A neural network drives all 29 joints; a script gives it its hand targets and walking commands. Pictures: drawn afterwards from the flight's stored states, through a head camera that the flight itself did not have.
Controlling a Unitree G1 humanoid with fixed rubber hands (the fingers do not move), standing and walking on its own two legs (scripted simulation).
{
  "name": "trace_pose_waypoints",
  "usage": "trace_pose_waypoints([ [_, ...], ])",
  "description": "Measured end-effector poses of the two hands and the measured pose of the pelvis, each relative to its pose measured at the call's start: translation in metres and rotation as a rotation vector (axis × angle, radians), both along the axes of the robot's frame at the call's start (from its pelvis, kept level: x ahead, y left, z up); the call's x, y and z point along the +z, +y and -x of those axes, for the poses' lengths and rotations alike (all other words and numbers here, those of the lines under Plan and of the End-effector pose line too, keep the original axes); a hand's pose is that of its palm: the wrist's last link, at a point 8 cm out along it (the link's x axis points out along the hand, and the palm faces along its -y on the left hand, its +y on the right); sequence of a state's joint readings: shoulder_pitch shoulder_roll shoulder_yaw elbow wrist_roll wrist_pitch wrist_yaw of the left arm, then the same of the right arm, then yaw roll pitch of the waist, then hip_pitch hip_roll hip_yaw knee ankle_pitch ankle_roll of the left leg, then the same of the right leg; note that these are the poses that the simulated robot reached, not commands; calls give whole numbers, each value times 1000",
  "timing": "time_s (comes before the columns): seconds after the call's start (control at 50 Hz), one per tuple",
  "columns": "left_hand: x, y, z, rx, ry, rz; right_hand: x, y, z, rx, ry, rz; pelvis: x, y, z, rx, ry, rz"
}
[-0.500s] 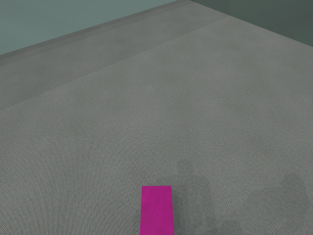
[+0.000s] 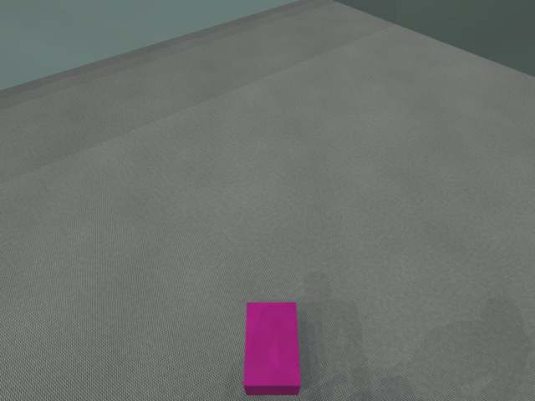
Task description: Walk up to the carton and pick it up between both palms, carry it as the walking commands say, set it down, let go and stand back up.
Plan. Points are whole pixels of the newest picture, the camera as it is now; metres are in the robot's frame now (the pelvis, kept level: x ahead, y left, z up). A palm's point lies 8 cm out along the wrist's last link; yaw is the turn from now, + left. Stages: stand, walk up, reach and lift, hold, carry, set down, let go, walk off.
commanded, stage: walk up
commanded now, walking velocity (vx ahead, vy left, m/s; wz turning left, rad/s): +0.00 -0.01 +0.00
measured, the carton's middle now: (271, 347) +0.39 +0.00 -0.70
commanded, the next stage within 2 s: stand in 0.28 s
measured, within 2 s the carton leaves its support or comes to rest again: neither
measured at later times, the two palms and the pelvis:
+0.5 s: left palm out of the picture -0.02 +0.24 -0.14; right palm out of the picture -0.06 -0.23 -0.15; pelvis -0.02 -0.01 +0.00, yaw +0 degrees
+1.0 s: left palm out of the picture +0.11 +0.23 -0.12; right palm out of the picture +0.12 -0.22 -0.14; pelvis -0.03 -0.01 -0.02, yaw +2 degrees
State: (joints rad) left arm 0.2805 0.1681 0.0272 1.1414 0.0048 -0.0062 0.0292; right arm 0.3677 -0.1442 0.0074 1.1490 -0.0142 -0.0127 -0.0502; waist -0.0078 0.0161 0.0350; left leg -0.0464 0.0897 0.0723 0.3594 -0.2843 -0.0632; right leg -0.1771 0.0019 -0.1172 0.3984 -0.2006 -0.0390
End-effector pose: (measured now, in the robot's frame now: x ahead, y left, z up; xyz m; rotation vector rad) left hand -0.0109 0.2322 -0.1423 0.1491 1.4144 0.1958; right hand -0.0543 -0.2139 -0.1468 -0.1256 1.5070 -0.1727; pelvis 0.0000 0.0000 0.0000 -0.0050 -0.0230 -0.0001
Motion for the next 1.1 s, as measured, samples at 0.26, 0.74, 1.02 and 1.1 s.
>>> trace_pose_waypoints([
  [0.26,3,0,20,0,22,-6,1,-3,22,2,32,-7,0,-2,12,6,2,-5],
  [0.74,5,7,-32,-44,-148,-31,-3,-26,-23,-14,-119,20,-10,-9,25,4,36,-4],
  [1.02,16,-7,-120,-83,-103,22,-1,-1,-165,86,-136,-44,-21,-11,26,25,166,-11],
  [1.1,1,-4,-121,-110,-92,29,-13,-2,-158,26,-185,-45,-30,-6,27,11,233,-9],
])
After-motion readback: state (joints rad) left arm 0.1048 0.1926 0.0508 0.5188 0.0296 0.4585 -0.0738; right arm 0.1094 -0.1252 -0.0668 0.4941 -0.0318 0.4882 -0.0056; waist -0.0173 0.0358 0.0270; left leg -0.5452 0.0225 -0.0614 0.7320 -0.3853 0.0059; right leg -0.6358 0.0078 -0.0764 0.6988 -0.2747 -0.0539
